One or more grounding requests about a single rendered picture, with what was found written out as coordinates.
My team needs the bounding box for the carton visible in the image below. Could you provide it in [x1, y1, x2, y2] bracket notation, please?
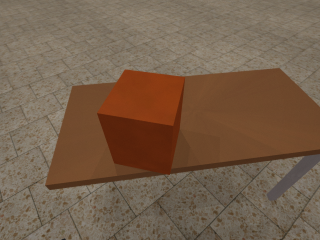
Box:
[97, 69, 185, 175]

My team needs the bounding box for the table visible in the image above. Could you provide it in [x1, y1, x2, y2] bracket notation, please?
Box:
[45, 68, 320, 201]

